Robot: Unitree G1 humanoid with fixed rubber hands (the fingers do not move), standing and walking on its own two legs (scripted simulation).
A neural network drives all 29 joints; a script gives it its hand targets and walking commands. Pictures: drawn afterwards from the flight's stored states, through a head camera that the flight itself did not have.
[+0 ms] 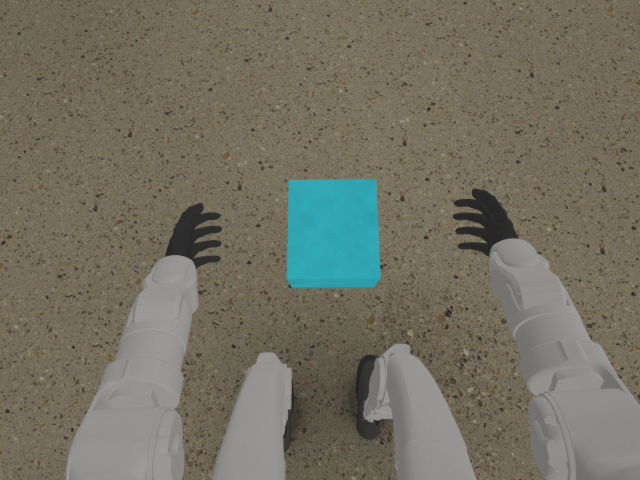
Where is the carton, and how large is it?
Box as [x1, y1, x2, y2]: [287, 179, 380, 287]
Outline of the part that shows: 375,179 289,180 287,279 292,287 373,287 380,278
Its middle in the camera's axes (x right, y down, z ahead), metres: +0.04 -0.02 +1.05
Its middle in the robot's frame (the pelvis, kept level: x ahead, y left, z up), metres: +0.54 -0.01 -0.61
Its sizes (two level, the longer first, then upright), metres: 0.261 0.228 0.159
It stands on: the floor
